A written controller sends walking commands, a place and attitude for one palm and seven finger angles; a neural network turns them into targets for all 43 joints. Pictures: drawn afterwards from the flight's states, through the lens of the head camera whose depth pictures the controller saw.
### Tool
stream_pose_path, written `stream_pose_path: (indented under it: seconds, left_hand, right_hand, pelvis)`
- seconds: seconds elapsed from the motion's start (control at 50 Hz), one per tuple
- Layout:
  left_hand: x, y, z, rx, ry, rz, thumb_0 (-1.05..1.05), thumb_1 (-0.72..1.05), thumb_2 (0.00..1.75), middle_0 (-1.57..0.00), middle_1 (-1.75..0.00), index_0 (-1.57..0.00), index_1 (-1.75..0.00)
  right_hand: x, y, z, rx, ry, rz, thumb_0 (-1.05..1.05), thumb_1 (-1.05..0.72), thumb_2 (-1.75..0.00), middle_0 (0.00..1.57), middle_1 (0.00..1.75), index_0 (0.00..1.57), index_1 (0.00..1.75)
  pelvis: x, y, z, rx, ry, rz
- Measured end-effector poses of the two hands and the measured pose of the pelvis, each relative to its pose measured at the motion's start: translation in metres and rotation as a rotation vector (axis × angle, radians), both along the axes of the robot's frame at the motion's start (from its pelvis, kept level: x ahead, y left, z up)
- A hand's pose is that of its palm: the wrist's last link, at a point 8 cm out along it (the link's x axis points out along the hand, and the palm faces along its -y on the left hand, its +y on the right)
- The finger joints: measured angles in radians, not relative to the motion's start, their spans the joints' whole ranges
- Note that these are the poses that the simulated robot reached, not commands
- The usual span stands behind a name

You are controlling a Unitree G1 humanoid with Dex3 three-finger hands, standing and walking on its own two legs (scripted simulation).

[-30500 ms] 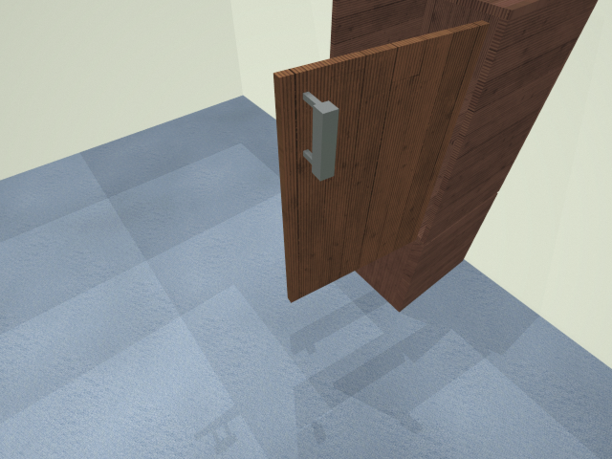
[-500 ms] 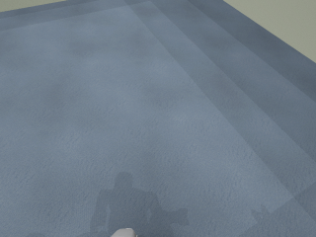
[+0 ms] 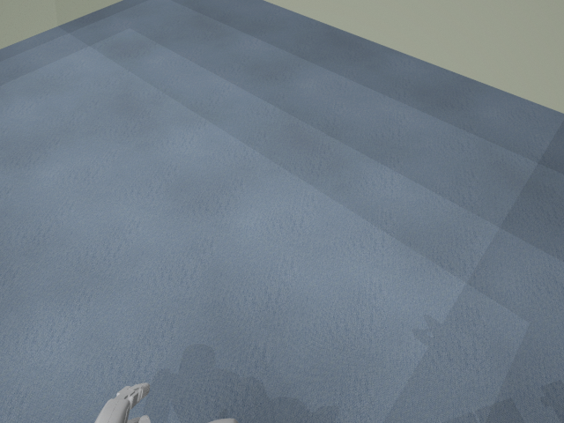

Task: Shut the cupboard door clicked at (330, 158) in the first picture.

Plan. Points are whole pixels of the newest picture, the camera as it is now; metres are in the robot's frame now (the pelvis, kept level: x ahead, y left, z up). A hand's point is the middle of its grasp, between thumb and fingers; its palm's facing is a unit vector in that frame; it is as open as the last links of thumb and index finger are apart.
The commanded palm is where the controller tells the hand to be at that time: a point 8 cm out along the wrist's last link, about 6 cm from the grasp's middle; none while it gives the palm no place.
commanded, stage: turn to face it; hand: left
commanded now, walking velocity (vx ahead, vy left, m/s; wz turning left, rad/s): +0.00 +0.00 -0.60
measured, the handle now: out of the picture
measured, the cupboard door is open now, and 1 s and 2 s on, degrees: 53 53 53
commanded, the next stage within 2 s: none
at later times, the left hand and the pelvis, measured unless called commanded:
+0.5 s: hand (156, 387) +0.19 +0.23 -0.16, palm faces -0.25 -0.95 -0.18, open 7.4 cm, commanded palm none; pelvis +0.04 +0.05 +0.02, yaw -17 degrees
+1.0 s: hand (219, 366) +0.22 +0.13 -0.14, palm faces -0.54 -0.81 -0.23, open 7.4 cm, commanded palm none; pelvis +0.04 +0.01 +0.02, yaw -34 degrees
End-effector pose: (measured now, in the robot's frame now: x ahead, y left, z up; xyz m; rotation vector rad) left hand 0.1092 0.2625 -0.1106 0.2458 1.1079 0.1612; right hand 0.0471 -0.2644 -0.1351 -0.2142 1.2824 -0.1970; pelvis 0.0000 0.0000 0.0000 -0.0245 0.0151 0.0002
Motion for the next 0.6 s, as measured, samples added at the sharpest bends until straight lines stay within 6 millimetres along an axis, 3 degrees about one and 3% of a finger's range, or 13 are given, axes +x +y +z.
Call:
stream_pose_path:
  seconds: [0.16,0.24,0.32,0.46,0.6]
  left_hand:
    - [0.0,-0.018,-0.006,-0.04,0.111,-0.06,0.0,0.9,0.9,-0.2,-0.3,-0.2,-0.3]
    - [0.004,-0.011,-0.018,-0.07,0.151,-0.086,0.0,0.9,0.9,-0.2,-0.3,-0.2,-0.3]
    - [0.021,0.006,-0.037,-0.092,0.17,-0.104,0.0,0.9,0.9,-0.2,-0.3,-0.2,-0.3]
    - [0.068,0.019,-0.023,-0.086,0.149,-0.201,0.0,0.91,0.9,-0.2,-0.3,-0.2,-0.29]
    - [0.116,-0.001,-0.004,-0.056,0.094,-0.325,0.0,0.91,0.9,-0.2,-0.3,-0.2,-0.29]
  right_hand:
    - [0.02,-0.002,0.023,-0.021,-0.056,-0.061,0.01,-0.91,-0.9,0.19,0.29,0.2,0.3]
    - [0.035,0.01,0.031,-0.043,-0.108,-0.084,0.01,-0.91,-0.9,0.19,0.29,0.2,0.3]
    - [0.041,0.027,0.033,-0.078,-0.155,-0.106,0.01,-0.91,-0.9,0.2,0.29,0.2,0.3]
    - [0.012,0.053,0.047,-0.075,-0.114,-0.173,0.01,-0.9,-0.9,0.2,0.29,0.2,0.3]
    - [-0.036,0.057,0.041,-0.046,-0.064,-0.315,0.01,-0.9,-0.9,0.2,0.3,0.2,0.3]
  pelvis:
    - [0.014,0.005,0.013,0.02,0.006,-0.088]
    - [0.024,0.018,0.011,0.013,0.003,-0.135]
    - [0.036,0.036,0.0,-0.004,-0.001,-0.182]
    - [0.043,0.047,0.016,-0.031,-0.011,-0.279]
    - [0.045,0.045,0.021,-0.034,-0.009,-0.368]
